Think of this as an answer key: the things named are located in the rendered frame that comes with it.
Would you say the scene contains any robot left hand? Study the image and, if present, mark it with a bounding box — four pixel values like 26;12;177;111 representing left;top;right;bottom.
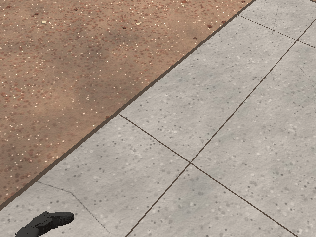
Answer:
15;211;74;237

